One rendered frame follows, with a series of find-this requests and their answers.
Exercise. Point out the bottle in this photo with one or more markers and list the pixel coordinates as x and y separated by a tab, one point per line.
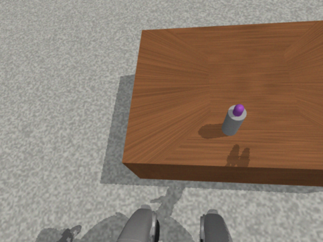
233	120

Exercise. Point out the left robot hand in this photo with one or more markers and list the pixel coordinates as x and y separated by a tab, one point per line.
69	234

